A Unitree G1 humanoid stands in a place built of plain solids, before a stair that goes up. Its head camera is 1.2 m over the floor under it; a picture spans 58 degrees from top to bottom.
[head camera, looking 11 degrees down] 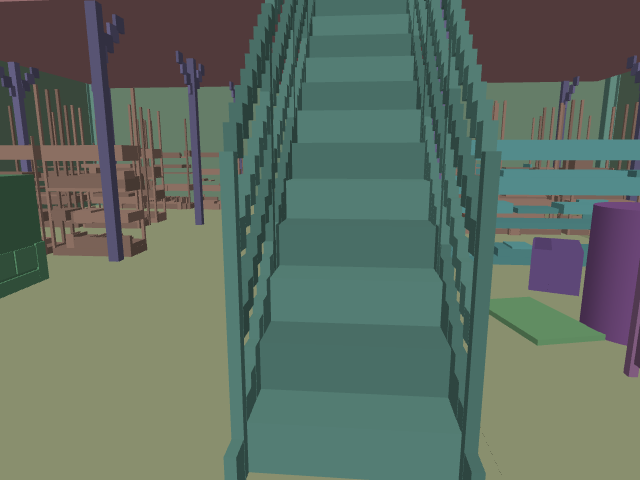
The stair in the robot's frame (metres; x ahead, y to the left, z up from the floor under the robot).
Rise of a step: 0.21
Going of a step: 0.24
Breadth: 0.89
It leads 5 degrees to the right of straight ahead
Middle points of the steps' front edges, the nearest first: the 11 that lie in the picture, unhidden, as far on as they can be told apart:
1.43 -0.12 0.22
1.68 -0.14 0.43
1.92 -0.16 0.64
2.16 -0.18 0.85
2.40 -0.20 1.07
2.64 -0.22 1.28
2.89 -0.25 1.49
3.13 -0.27 1.70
3.37 -0.29 1.91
3.61 -0.31 2.13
3.85 -0.33 2.34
